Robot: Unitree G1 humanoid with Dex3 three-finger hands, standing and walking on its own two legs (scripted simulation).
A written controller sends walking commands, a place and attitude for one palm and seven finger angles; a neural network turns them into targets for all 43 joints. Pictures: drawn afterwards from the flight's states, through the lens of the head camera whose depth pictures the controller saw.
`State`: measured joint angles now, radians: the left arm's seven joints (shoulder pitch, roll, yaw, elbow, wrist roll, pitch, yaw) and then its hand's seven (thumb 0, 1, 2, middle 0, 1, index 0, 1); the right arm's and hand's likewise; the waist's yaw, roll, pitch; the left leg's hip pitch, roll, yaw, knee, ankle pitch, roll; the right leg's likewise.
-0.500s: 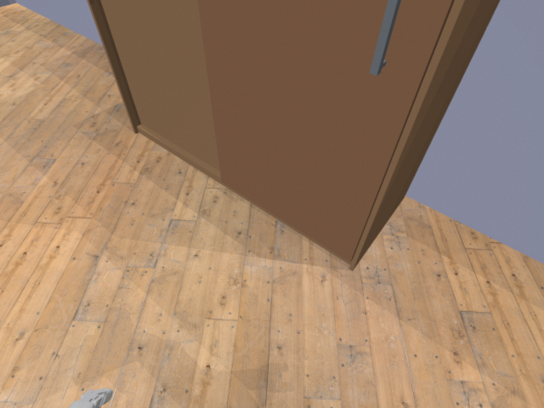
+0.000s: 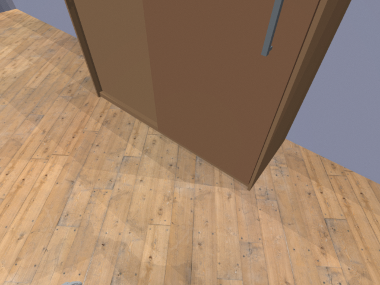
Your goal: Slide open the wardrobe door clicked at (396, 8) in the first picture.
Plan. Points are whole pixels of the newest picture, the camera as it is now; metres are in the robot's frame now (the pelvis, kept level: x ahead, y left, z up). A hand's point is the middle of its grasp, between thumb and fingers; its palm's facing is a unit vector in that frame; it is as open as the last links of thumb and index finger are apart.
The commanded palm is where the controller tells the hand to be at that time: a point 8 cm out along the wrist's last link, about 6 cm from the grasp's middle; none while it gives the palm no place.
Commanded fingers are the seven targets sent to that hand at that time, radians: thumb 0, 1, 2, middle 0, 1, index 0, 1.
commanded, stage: stand and wait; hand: right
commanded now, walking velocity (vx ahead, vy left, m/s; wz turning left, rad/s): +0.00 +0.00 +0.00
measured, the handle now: (275, 22) +0.84 -0.22 +0.19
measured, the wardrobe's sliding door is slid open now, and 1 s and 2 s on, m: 0.00 0.00 0.00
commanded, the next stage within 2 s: look at it before walking up in 0.38 s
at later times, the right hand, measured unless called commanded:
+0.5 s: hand out of the picture +0.07 -0.24 -0.15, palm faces -0.03 +0.94 -0.34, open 7.4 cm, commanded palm none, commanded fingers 0.00 -0.90 -0.90 0.20 0.30 0.20 0.30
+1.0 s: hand out of the picture +0.06 -0.24 -0.15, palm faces -0.03 +0.94 -0.33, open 7.4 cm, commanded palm none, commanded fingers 0.00 -0.90 -0.90 0.20 0.30 0.20 0.30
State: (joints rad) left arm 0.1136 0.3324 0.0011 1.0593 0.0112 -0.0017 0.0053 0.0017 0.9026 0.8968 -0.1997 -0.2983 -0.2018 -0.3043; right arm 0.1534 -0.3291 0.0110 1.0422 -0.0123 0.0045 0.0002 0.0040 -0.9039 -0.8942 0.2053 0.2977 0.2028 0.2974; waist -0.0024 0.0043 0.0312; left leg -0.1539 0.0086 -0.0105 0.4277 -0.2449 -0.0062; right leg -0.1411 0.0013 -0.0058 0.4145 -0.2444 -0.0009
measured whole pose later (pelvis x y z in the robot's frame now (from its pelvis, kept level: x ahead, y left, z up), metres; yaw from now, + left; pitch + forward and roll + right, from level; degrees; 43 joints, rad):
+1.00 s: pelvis -0.01 +0.00 +0.00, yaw +0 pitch -2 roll +0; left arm 0.12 0.34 0.00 1.11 0.01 -0.01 0.00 0.00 0.90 0.90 -0.20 -0.30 -0.20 -0.30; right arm 0.15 -0.34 0.01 1.09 -0.01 0.00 0.00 0.00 -0.90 -0.89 0.20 0.30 0.20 0.30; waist 0.00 0.00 0.03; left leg -0.15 0.00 -0.01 0.37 -0.19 0.00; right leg -0.13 -0.01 -0.01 0.36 -0.20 0.00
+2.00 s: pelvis +0.03 -0.03 +0.00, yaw +29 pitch +1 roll +3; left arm 0.28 0.20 0.02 0.92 0.02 -0.05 0.02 0.00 0.91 0.90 -0.20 -0.30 -0.20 -0.30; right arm 0.29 -0.28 -0.11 0.94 -0.04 0.05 0.05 0.01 -0.91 -0.89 0.20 0.30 0.20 0.30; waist -0.02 0.04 -0.02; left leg -0.53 -0.03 -0.04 1.04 -0.30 -0.02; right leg -0.12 -0.03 -0.08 0.43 -0.32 -0.04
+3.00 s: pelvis +0.34 +0.15 +0.00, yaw +66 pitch +0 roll +2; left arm 0.21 0.15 0.03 0.91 0.02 -0.06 0.02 -0.01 0.91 0.90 -0.20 -0.30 -0.20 -0.30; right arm 0.30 -0.25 -0.11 0.95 -0.03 0.04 0.04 0.01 -0.91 -0.90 0.20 0.30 0.19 0.30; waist -0.04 0.04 0.03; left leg -0.57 0.05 0.06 1.17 -0.33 -0.04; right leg -0.20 -0.13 -0.24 0.48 -0.26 -0.01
